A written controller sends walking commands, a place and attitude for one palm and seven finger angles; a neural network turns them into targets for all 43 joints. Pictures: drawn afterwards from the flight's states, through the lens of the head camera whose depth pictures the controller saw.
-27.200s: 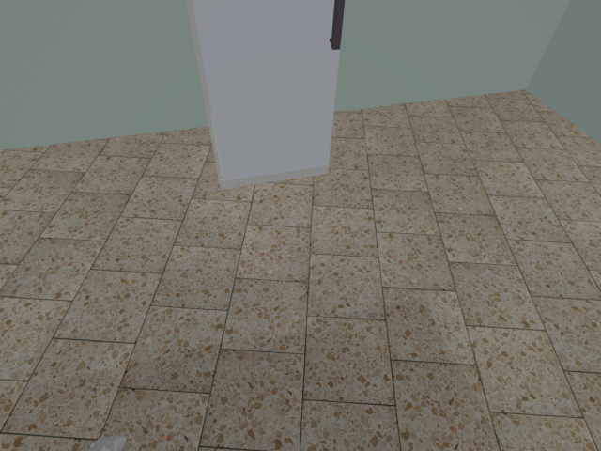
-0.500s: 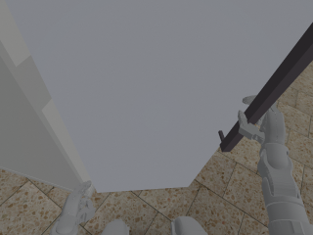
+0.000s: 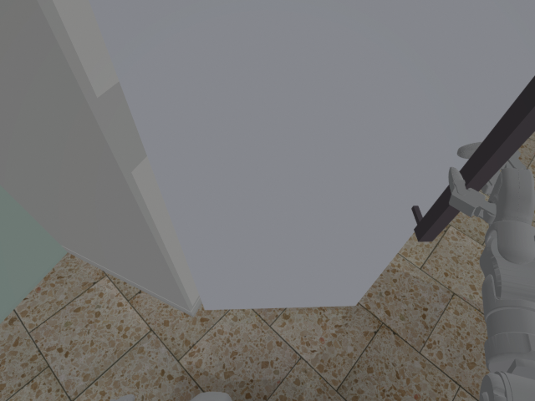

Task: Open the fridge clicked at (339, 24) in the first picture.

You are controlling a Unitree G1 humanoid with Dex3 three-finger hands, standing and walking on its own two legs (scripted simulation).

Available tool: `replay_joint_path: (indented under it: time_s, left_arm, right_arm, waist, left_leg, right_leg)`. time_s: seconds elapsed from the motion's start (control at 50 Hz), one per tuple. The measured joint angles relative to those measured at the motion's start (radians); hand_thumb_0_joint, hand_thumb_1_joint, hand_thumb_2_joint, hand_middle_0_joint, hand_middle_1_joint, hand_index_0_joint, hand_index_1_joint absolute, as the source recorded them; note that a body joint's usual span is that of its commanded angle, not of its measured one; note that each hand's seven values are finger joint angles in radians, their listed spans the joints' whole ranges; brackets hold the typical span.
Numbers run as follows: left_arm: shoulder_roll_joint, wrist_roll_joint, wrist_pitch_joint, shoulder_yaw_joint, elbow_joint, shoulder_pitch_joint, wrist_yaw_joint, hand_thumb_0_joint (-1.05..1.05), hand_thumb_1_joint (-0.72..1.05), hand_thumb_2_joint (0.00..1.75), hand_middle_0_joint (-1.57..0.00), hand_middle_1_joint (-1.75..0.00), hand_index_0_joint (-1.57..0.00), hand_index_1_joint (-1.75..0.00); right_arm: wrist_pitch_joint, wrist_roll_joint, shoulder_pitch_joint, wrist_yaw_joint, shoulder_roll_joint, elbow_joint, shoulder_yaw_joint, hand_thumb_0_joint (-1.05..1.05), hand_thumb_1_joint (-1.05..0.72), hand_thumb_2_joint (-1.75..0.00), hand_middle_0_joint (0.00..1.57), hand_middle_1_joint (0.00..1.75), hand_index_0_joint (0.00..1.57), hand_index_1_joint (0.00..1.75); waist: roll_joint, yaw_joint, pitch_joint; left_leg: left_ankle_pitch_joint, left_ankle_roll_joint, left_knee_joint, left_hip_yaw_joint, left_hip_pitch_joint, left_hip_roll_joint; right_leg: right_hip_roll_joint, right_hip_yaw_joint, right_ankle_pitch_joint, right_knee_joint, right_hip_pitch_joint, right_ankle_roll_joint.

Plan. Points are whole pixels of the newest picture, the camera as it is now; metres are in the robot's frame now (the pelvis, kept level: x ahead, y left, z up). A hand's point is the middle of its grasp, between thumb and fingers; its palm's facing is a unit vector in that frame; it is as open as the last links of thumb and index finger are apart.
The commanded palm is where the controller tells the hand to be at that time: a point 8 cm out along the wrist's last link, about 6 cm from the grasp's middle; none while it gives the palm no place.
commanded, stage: stop walking and hold the door back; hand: right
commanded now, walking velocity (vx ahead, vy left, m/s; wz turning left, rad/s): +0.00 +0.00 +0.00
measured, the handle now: (493, 130) +0.46 -0.24 +0.18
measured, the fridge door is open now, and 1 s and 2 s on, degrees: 63 67 68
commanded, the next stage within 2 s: loosen the grip on the handle in 0.66 s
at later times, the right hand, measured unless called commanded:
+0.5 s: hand (468, 208) +0.39 -0.23 +0.11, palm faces +0.11 +0.97 -0.24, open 6.3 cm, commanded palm +0.34 -0.32 +0.10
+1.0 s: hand (473, 218) +0.37 -0.23 +0.10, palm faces +0.11 +0.96 -0.26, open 8.8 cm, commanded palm +0.34 -0.29 +0.11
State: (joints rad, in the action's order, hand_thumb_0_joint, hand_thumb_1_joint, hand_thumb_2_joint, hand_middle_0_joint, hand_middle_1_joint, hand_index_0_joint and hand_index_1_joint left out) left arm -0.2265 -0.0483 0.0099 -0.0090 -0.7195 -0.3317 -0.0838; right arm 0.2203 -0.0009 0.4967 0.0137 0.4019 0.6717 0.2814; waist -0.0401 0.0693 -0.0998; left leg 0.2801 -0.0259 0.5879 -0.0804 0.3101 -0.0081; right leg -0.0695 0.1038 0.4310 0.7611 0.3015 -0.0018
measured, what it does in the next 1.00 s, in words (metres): steps on the spot: right foot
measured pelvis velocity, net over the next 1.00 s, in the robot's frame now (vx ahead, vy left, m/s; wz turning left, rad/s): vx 0.00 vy -0.04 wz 0.10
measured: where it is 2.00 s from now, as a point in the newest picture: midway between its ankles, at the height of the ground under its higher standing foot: outside the picture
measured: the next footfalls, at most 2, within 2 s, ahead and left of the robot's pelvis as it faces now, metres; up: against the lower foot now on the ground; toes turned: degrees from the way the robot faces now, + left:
right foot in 0.26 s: +0.11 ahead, -0.16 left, +0.00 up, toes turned +3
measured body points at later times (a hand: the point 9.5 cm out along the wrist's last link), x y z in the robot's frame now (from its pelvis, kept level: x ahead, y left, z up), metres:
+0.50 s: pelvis +0.03 -0.05 +0.01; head +0.06 -0.06 +0.46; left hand +0.15 +0.20 -0.08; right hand +0.38 -0.28 +0.12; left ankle +0.00 +0.07 -0.72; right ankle +0.07 -0.16 -0.72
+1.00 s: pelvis +0.00 -0.04 +0.00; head +0.00 -0.03 +0.45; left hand +0.11 +0.24 -0.09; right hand +0.36 -0.28 +0.12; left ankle +0.00 +0.07 -0.72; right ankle +0.07 -0.16 -0.72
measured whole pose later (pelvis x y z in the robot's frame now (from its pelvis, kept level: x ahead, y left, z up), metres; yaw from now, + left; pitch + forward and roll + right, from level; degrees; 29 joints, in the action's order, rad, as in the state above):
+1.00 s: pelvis +0.00 -0.04 +0.00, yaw +6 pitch +2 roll +0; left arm -0.27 -0.01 0.09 0.02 -0.64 -0.24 -0.05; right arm 0.21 0.03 0.22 -0.04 0.35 0.43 0.27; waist -0.01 0.04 0.03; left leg 0.32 -0.01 0.64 -0.04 0.36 0.01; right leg -0.05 0.07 0.22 0.61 0.42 0.00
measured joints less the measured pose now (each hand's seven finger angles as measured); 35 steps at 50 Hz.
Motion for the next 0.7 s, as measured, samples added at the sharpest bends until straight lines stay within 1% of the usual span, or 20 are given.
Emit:
replay_joint_path:
  time_s: [0.02, 0.04, 0.06, 0.08, 0.1, 0.12, 0.18, 0.22, 0.26, 0.28, 0.32, 0.34, 0.4, 0.44, 0.48, 0.52, 0.6, 0.7]
  left_arm:
    - [-0.001, 0.002, -0.002, 0.006, -0.007, 0.024, 0.001, 0.01, 0.91, 0.90, -0.20, -0.30, -0.20, -0.30]
    - [-0.003, 0.002, -0.002, 0.011, -0.011, 0.044, 0.003, 0.01, 0.91, 0.90, -0.20, -0.30, -0.20, -0.30]
    - [-0.006, 0.000, 0.000, 0.012, -0.011, 0.061, 0.006, 0.01, 0.91, 0.90, -0.20, -0.30, -0.20, -0.30]
    - [-0.008, 0.000, 0.003, 0.009, -0.010, 0.077, 0.007, 0.01, 0.91, 0.90, -0.20, -0.30, -0.20, -0.30]
    - [-0.009, 0.002, 0.007, 0.004, -0.005, 0.091, 0.007, 0.01, 0.91, 0.90, -0.20, -0.30, -0.20, -0.30]
    - [-0.011, 0.005, 0.011, -0.001, 0.001, 0.103, 0.005, 0.01, 0.91, 0.90, -0.20, -0.30, -0.20, -0.30]
    - [-0.021, 0.015, 0.025, -0.010, 0.027, 0.123, -0.004, 0.01, 0.91, 0.90, -0.20, -0.30, -0.20, -0.30]
    - [-0.034, 0.021, 0.037, -0.004, 0.038, 0.131, -0.009, 0.01, 0.91, 0.90, -0.20, -0.30, -0.20, -0.30]
    - [-0.052, 0.026, 0.046, 0.009, 0.047, 0.132, -0.015, 0.01, 0.91, 0.90, -0.20, -0.30, -0.20, -0.30]
    - [-0.047, 0.027, 0.048, 0.017, 0.042, 0.138, -0.018, 0.01, 0.91, 0.90, -0.20, -0.30, -0.20, -0.30]
    - [-0.030, 0.026, 0.043, 0.023, 0.046, 0.143, -0.020, 0.01, 0.91, 0.90, -0.20, -0.30, -0.20, -0.30]
    - [-0.021, 0.027, 0.044, 0.021, 0.055, 0.145, -0.019, 0.01, 0.91, 0.90, -0.20, -0.30, -0.20, -0.30]
    - [0.012, 0.036, 0.053, 0.010, 0.084, 0.143, -0.008, 0.01, 0.91, 0.90, -0.20, -0.30, -0.20, -0.30]
    - [0.034, 0.037, 0.056, -0.004, 0.102, 0.142, 0.001, 0.01, 0.91, 0.90, -0.20, -0.30, -0.20, -0.30]
    - [0.045, 0.036, 0.050, -0.015, 0.107, 0.155, 0.006, 0.01, 0.91, 0.90, -0.20, -0.30, -0.20, -0.30]
    - [0.053, 0.029, 0.039, -0.020, 0.107, 0.159, 0.005, 0.01, 0.91, 0.90, -0.20, -0.30, -0.20, -0.30]
    - [0.056, 0.023, 0.016, -0.025, 0.093, 0.152, -0.006, 0.01, 0.91, 0.90, -0.20, -0.30, -0.20, -0.30]
    - [0.040, 0.023, 0.002, -0.021, 0.078, 0.140, -0.018, 0.01, 0.91, 0.90, -0.20, -0.30, -0.20, -0.30]
  right_arm:
    - [0.007, 0.003, -0.011, 0.003, -0.001, -0.005, 0.015, -0.08, -0.57, -0.77, 0.43, 1.37, 0.41, 1.40]
    - [0.008, 0.006, -0.022, 0.003, -0.003, -0.010, 0.026, -0.08, -0.57, -0.77, 0.42, 1.37, 0.41, 1.40]
    - [0.001, 0.008, -0.036, 0.003, -0.004, -0.021, 0.034, -0.09, -0.57, -0.77, 0.42, 1.37, 0.41, 1.40]
    - [-0.002, 0.009, -0.053, 0.002, -0.004, -0.032, 0.044, -0.09, -0.57, -0.76, 0.42, 1.37, 0.42, 1.40]
    - [-0.001, 0.009, -0.072, -0.001, -0.003, -0.043, 0.054, -0.09, -0.57, -0.76, 0.42, 1.37, 0.42, 1.40]
    - [0.001, 0.011, -0.093, -0.002, -0.004, -0.056, 0.061, -0.09, -0.57, -0.75, 0.42, 1.37, 0.43, 1.40]
    - [0.007, 0.015, -0.155, -0.005, -0.012, -0.110, 0.066, -0.08, -0.58, -0.73, 0.43, 1.38, 0.44, 1.40]
    - [0.009, 0.018, -0.191, -0.006, -0.023, -0.156, 0.053, -0.08, -0.57, -0.72, 0.43, 1.39, 0.44, 1.40]
    - [0.008, 0.023, -0.224, -0.003, -0.042, -0.212, 0.028, -0.08, -0.56, -0.72, 0.44, 1.39, 0.44, 1.39]
    - [0.008, 0.025, -0.237, -0.002, -0.047, -0.238, 0.016, -0.08, -0.56, -0.73, 0.44, 1.39, 0.43, 1.39]
    - [0.006, 0.030, -0.268, 0.002, -0.053, -0.293, -0.004, -0.08, -0.57, -0.73, 0.44, 1.40, 0.42, 1.39]
    - [0.004, 0.033, -0.287, 0.005, -0.056, -0.325, -0.011, -0.08, -0.57, -0.73, 0.45, 1.40, 0.42, 1.39]
    - [0.000, 0.037, -0.344, 0.016, -0.063, -0.412, -0.020, -0.08, -0.58, -0.73, 0.45, 1.40, 0.40, 1.39]
    - [-0.006, 0.042, -0.386, 0.021, -0.060, -0.471, -0.018, -0.08, -0.58, -0.72, 0.45, 1.40, 0.39, 1.39]
    - [-0.002, 0.046, -0.427, 0.028, -0.066, -0.513, -0.010, -0.09, -0.58, -0.71, 0.45, 1.40, 0.38, 1.39]
    - [0.004, 0.054, -0.464, 0.031, -0.065, -0.533, -0.012, -0.11, -0.57, -0.70, 0.45, 1.40, 0.38, 1.39]
    - [-0.013, 0.060, -0.506, 0.031, -0.053, -0.548, -0.031, -0.14, -0.56, -0.71, 0.45, 1.40, 0.38, 1.40]
    - [-0.028, 0.063, -0.519, 0.035, -0.050, -0.529, -0.046, -0.15, -0.55, -0.72, 0.45, 1.41, 0.39, 1.40]
  waist:
    - [-0.011, 0.009, -0.016]
    - [-0.014, 0.016, -0.026]
    - [-0.010, 0.023, -0.032]
    - [-0.002, 0.030, -0.035]
    - [0.009, 0.037, -0.034]
    - [0.021, 0.042, -0.031]
    - [0.038, 0.049, -0.013]
    - [0.036, 0.049, -0.001]
    - [0.017, 0.047, 0.014]
    - [0.027, 0.046, 0.019]
    - [0.056, 0.028, 0.027]
    - [0.065, 0.020, 0.031]
    - [0.070, 0.005, 0.038]
    - [0.077, -0.002, 0.044]
    - [0.058, 0.000, 0.037]
    - [0.044, 0.007, 0.039]
    - [0.046, 0.009, 0.054]
    - [0.042, 0.007, 0.077]
  left_leg:
    - [0.011, -0.009, 0.012, 0.003, -0.004, -0.007]
    - [0.014, -0.011, 0.012, 0.010, -0.012, -0.007]
    - [0.010, -0.009, 0.006, 0.020, -0.021, -0.003]
    - [0.004, -0.004, -0.004, 0.031, -0.031, 0.004]
    - [-0.003, 0.001, -0.015, 0.043, -0.040, 0.011]
    - [-0.009, 0.006, -0.026, 0.055, -0.049, 0.018]
    - [-0.015, 0.022, -0.044, 0.080, -0.064, 0.024]
    - [-0.007, 0.034, -0.039, 0.087, -0.070, 0.019]
    - [0.011, 0.048, -0.019, 0.085, -0.069, 0.005]
    - [0.022, 0.055, -0.006, 0.090, -0.066, 0.011]
    - [0.021, 0.063, -0.009, 0.111, -0.064, 0.024]
    - [0.013, 0.060, -0.009, 0.112, -0.058, 0.026]
    - [0.054, 0.049, 0.004, 0.081, -0.051, 0.016]
    - [0.017, 0.039, -0.043, 0.065, -0.072, 0.012]
    - [0.018, 0.032, -0.061, 0.064, -0.076, 0.000]
    - [0.015, 0.035, -0.070, 0.063, -0.078, -0.002]
    - [0.017, 0.042, -0.073, 0.071, -0.090, 0.011]
    - [0.005, 0.044, -0.095, 0.077, -0.102, 0.010]
  right_leg:
    - [0.009, -0.037, 0.040, 0.109, 0.039, 0.006]
    - [0.023, -0.061, 0.066, 0.196, 0.075, 0.012]
    - [0.034, -0.072, 0.074, 0.257, 0.105, 0.017]
    - [0.040, -0.075, 0.068, 0.289, 0.128, 0.020]
    - [0.042, -0.074, 0.049, 0.289, 0.142, 0.020]
    - [0.039, -0.070, 0.025, 0.257, 0.145, 0.019]
    - [0.022, -0.067, -0.058, 0.085, 0.119, 0.014]
    - [0.016, -0.070, -0.134, -0.035, 0.078, 0.015]
    - [0.006, -0.075, -0.200, -0.152, 0.020, 0.014]
    - [0.013, -0.070, -0.182, -0.160, 0.013, 0.010]
    - [0.023, -0.047, -0.169, -0.161, 0.008, -0.002]
    - [0.023, -0.037, -0.170, -0.165, 0.009, -0.007]
    - [0.012, -0.022, -0.177, -0.178, 0.018, -0.013]
    - [0.011, -0.012, -0.175, -0.175, 0.029, -0.010]
    - [-0.003, -0.013, -0.168, -0.164, 0.038, -0.005]
    - [-0.005, -0.013, -0.170, -0.172, 0.035, -0.002]
    - [0.009, -0.004, -0.181, -0.202, 0.010, -0.005]
    - [0.009, 0.003, -0.193, -0.227, -0.007, -0.008]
